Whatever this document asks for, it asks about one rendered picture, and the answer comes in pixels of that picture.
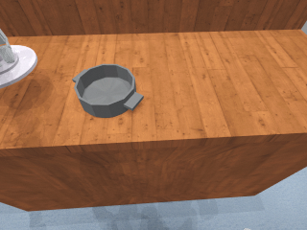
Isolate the table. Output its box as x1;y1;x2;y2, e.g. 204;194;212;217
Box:
0;0;307;212

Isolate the lid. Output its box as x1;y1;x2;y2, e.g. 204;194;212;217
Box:
0;45;37;89

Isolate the pot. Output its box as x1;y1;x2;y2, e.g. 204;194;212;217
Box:
72;63;144;118

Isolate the robot left hand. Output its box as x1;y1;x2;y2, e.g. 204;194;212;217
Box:
0;29;15;67

